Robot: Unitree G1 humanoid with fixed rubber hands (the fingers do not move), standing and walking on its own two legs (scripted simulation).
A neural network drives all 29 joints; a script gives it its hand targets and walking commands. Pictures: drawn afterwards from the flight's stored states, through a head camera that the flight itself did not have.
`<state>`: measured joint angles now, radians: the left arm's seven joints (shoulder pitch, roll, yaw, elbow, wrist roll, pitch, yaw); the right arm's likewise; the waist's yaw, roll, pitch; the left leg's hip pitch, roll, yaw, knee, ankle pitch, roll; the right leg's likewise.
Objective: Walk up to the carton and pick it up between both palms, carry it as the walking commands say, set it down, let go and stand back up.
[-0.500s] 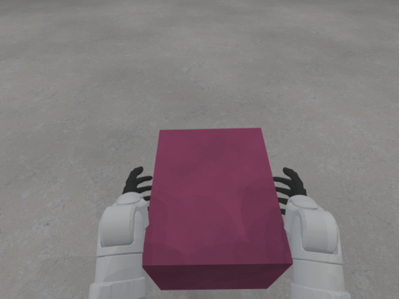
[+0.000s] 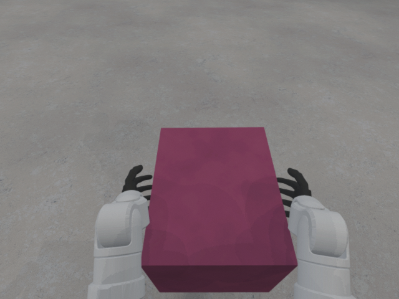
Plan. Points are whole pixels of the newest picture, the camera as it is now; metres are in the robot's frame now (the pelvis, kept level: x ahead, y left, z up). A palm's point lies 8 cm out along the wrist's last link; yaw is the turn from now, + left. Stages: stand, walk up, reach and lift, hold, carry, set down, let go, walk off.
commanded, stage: carry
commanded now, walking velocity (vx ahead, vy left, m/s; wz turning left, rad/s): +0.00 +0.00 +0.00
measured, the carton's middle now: (213, 207) +0.32 +0.00 +0.00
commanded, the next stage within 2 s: none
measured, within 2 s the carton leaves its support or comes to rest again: neither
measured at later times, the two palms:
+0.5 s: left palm (127, 199) +0.27 +0.16 +0.10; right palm (300, 209) +0.26 -0.15 +0.10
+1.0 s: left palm (151, 197) +0.28 +0.12 +0.08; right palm (322, 229) +0.23 -0.18 +0.09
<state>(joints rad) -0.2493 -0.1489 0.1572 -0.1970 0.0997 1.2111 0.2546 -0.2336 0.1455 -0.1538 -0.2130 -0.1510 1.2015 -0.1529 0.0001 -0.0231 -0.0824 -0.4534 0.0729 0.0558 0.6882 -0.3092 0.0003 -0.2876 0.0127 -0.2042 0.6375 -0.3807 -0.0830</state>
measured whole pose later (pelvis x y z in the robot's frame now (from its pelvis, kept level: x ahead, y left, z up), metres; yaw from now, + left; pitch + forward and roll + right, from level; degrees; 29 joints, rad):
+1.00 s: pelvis -0.02 +0.01 +0.00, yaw -9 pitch +2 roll +0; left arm -0.27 -0.15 0.19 -0.21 0.09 1.22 0.26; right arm -0.26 0.15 -0.15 -0.23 -0.15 1.21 -0.17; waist -0.01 -0.01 -0.07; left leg -0.45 0.13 0.21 0.66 -0.24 0.00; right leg -0.39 0.04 -0.06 0.69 -0.34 -0.07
